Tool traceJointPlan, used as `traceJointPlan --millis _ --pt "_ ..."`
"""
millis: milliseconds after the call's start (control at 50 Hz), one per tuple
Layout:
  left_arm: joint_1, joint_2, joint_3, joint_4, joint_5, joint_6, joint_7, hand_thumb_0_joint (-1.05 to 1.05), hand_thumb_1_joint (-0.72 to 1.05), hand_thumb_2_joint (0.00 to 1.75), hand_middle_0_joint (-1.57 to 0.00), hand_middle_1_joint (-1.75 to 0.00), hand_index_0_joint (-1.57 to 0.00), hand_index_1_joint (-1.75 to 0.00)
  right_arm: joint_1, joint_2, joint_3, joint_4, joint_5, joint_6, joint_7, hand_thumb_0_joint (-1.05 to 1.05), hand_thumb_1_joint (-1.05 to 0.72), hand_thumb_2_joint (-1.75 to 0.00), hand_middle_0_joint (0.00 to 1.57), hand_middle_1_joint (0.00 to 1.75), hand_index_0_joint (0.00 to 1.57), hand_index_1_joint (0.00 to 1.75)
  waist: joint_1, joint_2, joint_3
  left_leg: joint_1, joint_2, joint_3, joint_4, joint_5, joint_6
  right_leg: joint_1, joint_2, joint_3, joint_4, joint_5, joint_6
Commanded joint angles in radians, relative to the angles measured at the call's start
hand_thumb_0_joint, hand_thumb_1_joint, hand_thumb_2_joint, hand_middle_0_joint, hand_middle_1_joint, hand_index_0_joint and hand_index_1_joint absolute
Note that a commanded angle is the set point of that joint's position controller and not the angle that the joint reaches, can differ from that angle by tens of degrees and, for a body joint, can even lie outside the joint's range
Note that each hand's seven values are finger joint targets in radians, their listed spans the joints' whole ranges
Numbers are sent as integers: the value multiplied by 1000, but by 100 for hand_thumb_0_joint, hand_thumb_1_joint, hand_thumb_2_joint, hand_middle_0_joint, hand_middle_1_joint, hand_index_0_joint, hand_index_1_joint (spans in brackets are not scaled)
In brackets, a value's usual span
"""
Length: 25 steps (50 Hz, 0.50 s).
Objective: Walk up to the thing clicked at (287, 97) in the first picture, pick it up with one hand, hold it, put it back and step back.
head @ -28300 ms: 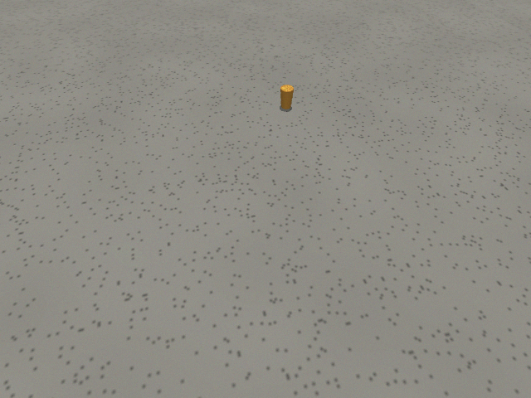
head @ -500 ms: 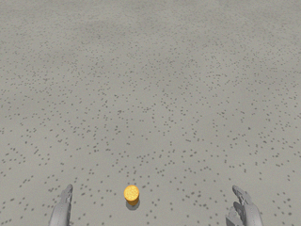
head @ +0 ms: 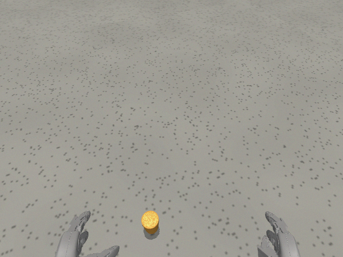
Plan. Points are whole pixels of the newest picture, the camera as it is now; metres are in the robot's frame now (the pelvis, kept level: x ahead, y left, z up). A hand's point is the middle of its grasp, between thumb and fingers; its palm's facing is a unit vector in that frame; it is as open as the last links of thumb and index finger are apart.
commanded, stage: stand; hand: left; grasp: from the side
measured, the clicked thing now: (151, 223) +0.40 +0.12 -0.66
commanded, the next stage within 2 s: none
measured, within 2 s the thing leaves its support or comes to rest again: neither
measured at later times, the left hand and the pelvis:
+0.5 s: hand out of the picture +0.06 +0.25 -0.12, palm faces -0.01 -0.94 -0.35, open 7.4 cm; pelvis -0.01 +0.01 +0.04, yaw +0 degrees
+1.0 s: hand out of the picture +0.02 +0.25 -0.10, palm faces -0.01 -0.93 -0.36, open 7.4 cm; pelvis -0.03 +0.00 +0.06, yaw +0 degrees
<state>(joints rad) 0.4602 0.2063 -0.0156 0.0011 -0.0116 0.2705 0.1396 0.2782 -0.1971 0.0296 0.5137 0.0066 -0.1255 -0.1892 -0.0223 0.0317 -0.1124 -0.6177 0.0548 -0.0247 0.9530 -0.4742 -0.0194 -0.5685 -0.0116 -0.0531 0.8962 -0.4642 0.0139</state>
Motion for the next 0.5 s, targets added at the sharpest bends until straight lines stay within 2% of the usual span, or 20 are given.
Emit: traceJointPlan --millis 0,40,60,80,100,120,140,160,200,300,420,480 --pt "-14 80 50 -171 9 -45 5 0 86 90 -20 -30 -20 -30 -63 -117 -48 -153 -3 -53 -10 0 -90 -90 20 30 20 30 -3 -10 -104 110 -39 23 -142 267 22 51 31 -14 -138 252 -12" --pt "-39 109 66 -199 10 -47 8 0 90 90 -20 -30 -20 -30 -65 -116 -46 -156 0 -53 -11 0 -90 -90 20 30 20 30 4 9 -111 108 -40 24 -141 271 21 55 28 -12 -139 255 -13" --pt "-20 95 60 -166 11 -44 7 0 90 90 -20 -30 -20 -30 -63 -120 -48 -153 -2 -53 -11 0 -90 -90 20 30 20 30 2 -9 -101 106 -41 25 -141 275 22 56 29 -12 -140 258 -12" --pt "-207 226 103 185 104 -165 -38 0 90 90 -20 -30 -20 -30 -119 -263 -89 62 -113 11 49 0 -90 -90 20 30 20 30 38 -60 69 145 8 -42 -196 423 55 134 -50 77 -154 325 -72" --pt "-155 230 111 279 113 -211 -63 0 90 90 -20 -30 -20 -30 -110 -255 -100 108 -127 41 86 0 -90 -90 20 30 20 30 43 -77 8 176 0 -7 -173 421 78 172 -66 104 -175 356 -93" --pt "-158 253 105 309 106 -241 -80 0 90 90 -20 -30 -20 -30 -111 -264 -108 107 -117 56 103 0 -90 -90 20 30 20 30 33 -75 5 172 -5 -28 -185 378 89 173 -72 127 -181 350 -107" --pt "-161 257 99 356 91 -262 -91 0 90 90 -20 -30 -20 -30 -108 -259 -109 119 -97 59 118 0 -90 -90 20 30 20 30 33 -50 -19 220 -4 -29 -199 366 93 194 -79 134 -184 342 -105" --pt "-189 248 93 396 80 -273 -100 0 90 90 -20 -30 -20 -30 -105 -248 -108 140 -81 58 135 0 -90 -90 20 30 20 30 34 -22 -34 231 -7 -34 -224 361 91 213 -80 133 -183 344 -97" --pt "-214 247 94 475 61 -284 -109 0 90 90 -20 -30 -20 -30 -120 -249 -113 164 -62 58 156 0 -90 -90 20 30 20 30 42 -39 -28 262 -6 -34 -253 321 83 212 -79 116 -216 311 -82" --pt "-266 257 85 655 59 -302 -107 0 90 90 -20 -30 -20 -30 -149 -251 -113 254 -65 76 168 0 -90 -90 20 30 20 30 44 -7 50 269 13 -61 -375 249 81 247 -77 102 -293 255 -63" --pt "-277 279 78 816 47 -311 -104 0 90 90 -20 -30 -20 -30 -124 -266 -105 353 -51 86 168 0 -90 -90 20 30 20 30 31 -19 58 373 23 -59 -454 351 66 334 -95 111 -391 354 -52" --pt "-283 287 72 883 44 -305 -102 0 90 90 -20 -30 -20 -30 -136 -279 -101 399 -48 93 166 0 -90 -90 20 30 20 30 34 -6 92 392 34 -71 -520 338 58 364 -97 108 -448 330 -46"
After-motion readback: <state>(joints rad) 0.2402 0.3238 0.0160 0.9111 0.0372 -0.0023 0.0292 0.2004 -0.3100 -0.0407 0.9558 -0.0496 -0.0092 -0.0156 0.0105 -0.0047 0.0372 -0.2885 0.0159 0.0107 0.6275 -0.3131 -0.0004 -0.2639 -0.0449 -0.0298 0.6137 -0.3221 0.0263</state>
